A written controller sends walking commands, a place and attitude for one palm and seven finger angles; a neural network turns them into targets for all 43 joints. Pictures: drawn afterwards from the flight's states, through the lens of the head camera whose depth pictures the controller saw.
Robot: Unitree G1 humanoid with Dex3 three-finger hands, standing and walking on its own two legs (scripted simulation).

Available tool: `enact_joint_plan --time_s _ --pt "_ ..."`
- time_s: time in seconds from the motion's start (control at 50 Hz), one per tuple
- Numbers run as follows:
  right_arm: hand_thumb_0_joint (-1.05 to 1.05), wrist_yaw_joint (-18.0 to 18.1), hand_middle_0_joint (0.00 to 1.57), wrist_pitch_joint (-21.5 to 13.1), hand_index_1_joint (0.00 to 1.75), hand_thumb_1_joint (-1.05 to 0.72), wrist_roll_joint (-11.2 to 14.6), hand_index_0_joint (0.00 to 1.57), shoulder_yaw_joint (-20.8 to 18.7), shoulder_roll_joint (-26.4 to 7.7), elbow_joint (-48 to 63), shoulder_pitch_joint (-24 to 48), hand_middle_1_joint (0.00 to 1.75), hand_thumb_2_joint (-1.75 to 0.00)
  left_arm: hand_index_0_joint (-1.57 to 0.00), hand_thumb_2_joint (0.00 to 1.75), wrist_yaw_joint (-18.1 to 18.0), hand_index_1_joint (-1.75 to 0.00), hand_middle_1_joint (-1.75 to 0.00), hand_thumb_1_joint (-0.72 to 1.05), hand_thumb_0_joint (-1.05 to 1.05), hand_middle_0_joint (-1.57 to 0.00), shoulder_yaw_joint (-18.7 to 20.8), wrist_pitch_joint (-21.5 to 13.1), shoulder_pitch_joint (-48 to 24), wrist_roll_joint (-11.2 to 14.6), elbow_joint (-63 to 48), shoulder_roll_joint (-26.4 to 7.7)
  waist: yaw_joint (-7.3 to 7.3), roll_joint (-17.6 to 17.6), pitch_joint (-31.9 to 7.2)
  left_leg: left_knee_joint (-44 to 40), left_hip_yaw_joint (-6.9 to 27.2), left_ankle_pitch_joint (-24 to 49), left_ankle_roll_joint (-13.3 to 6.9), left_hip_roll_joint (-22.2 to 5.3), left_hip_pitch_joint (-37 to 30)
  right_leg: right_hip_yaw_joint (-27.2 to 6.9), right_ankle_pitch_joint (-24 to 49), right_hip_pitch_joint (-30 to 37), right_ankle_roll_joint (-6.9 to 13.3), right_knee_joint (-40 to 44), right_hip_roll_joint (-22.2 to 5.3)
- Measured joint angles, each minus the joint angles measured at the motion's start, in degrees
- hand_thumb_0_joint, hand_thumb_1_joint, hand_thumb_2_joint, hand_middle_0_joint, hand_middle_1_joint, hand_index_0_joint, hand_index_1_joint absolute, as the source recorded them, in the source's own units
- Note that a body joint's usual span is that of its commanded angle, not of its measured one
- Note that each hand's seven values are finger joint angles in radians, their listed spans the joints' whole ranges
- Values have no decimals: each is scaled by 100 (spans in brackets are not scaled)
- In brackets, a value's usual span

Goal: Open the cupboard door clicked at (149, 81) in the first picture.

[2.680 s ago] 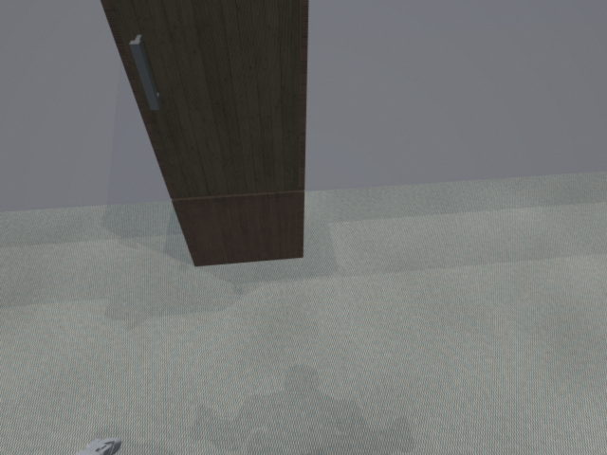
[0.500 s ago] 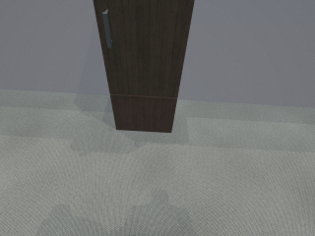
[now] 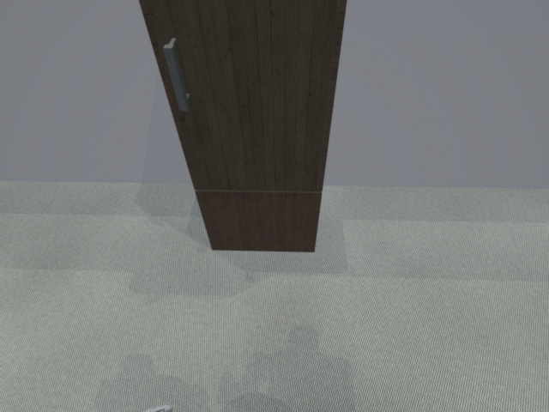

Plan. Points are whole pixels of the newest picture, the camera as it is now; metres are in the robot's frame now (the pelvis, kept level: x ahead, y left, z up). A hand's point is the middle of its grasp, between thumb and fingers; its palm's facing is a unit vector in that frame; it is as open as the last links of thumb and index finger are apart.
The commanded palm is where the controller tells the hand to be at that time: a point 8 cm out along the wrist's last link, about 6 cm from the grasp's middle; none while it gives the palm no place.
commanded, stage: take the last steps up to it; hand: left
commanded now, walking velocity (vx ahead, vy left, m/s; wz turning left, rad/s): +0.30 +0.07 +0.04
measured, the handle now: (179, 75) +0.82 +0.25 +0.08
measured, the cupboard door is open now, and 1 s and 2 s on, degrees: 0 0 0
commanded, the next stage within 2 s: come to a stop and stand still in 0.50 s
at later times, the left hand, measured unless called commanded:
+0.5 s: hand out of the picture +0.10 +0.24 -0.17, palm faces +0.11 -0.98 -0.14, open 7.3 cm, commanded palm none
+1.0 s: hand (159, 315) +0.33 +0.25 -0.17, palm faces +0.03 -0.98 -0.20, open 7.3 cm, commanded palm none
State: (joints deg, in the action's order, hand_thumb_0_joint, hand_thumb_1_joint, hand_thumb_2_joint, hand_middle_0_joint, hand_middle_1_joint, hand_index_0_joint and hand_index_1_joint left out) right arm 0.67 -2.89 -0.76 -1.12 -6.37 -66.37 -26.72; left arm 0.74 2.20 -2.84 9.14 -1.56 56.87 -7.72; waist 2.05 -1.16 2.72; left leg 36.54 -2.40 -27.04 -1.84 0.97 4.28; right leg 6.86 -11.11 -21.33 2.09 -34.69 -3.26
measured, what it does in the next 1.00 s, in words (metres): walks ahead: left foot, then right foot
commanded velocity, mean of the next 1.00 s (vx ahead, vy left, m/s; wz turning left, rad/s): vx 0.04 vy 0.02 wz -0.01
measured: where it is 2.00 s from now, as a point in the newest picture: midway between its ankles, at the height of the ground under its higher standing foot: outside the picture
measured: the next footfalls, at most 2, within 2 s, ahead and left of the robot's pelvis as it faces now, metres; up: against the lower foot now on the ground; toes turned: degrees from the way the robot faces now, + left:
left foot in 0.40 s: +0.25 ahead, +0.17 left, +0.00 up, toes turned +6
right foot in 0.78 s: +0.31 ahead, -0.06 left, +0.00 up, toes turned -4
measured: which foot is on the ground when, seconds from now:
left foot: up 0.00-0.38, down 0.40-1.00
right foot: down 0.00-0.40, up 0.42-0.76, down 0.78-1.00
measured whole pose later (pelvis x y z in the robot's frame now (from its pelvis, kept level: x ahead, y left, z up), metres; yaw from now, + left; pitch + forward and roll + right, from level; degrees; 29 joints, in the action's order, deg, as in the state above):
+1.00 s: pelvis +0.24 +0.08 +0.00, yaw +2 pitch -1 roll -1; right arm 1.4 1.7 0.0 -2.7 -6.2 -62.8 -15.1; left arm -2.4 1.9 1.3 6.5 -1.0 58.1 -8.5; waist 2.0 -0.8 5.6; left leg 37.1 -5.7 -22.5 0.2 -2.1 14.1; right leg 6.6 -13.0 -20.2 0.3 -34.2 -3.3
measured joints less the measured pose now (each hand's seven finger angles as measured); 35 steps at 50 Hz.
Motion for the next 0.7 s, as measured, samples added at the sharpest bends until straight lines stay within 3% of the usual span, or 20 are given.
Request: enact_joint_plan --time_s 0.06,0.12,0.24,0.36,0.4,0.46,0.52,0.6,0.7 --pt "0 -62 20 130 29 -91 -11 20 -70 -93 12 245 29 -90 -20 90 -69 -29 -30 91 0 -20 -8 -116 110 53 0 85 -77 -84 -7 2317 40 100 -43 -167 1049 179 -357 295 53 -66 62" --pt "0 -100 20 218 29 -91 -60 20 -151 -222 191 595 29 -90 -21 90 -225 -29 -30 95 -2 -21 125 -161 333 71 14 0 -150 -101 -131 2860 -38 669 51 -458 1887 270 -308 679 -7 412 132" --pt "0 -200 19 215 29 -91 -66 19 -241 -405 686 1296 29 -90 -20 90 -162 -29 -30 94 -2 -20 54 -78 874 7 382 -173 -232 12 -265 1411 -215 1304 243 -803 2436 239 -255 1245 -98 1114 129" --pt "0 -267 19 135 29 -91 -40 19 -195 -472 902 1703 29 -90 -20 90 -99 -29 -30 92 -1 -20 32 21 1336 -1 672 -196 -486 143 -177 5 -410 1394 209 -687 1956 195 -665 1626 -384 1032 -8" --pt "0 -244 19 30 29 -91 -59 19 -157 -484 954 1747 29 -90 -20 90 -95 -29 -30 92 0 -20 44 83 1490 19 733 -197 -510 181 -140 -433 -502 1602 110 -604 1632 153 -1029 1537 -416 499 -107" --pt "0 -140 19 -64 29 -91 -70 19 -94 -360 969 1774 29 -90 -20 90 -103 -29 -30 91 0 -20 42 245 1416 38 824 -241 -503 341 16 -129 -673 1326 -112 -481 1533 -202 -1776 719 -213 -1689 -145" --pt "-1 -34 19 -65 29 -91 -36 19 -66 -222 881 1606 29 -90 -20 90 -75 -29 -30 91 0 -20 56 278 1226 24 793 -256 -435 374 35 -520 -783 1304 -142 -378 1183 -227 -1421 -48 -160 -2849 -153" --pt "-2 53 20 -68 29 -95 -16 20 -104 -276 668 1309 29 -90 -20 90 -73 -29 -30 91 0 -20 50 267 915 9 584 -208 -354 348 -11 -1138 -870 1428 -228 -214 748 -174 -974 -518 -231 -2473 -228" --pt "-1 82 20 23 29 -93 -32 20 -28 -198 340 959 29 -90 -20 90 -198 -29 -30 93 1 -20 15 296 463 14 437 -211 -209 316 17 -1338 -866 1313 -206 -99 402 -215 -588 -351 -297 -1091 -190"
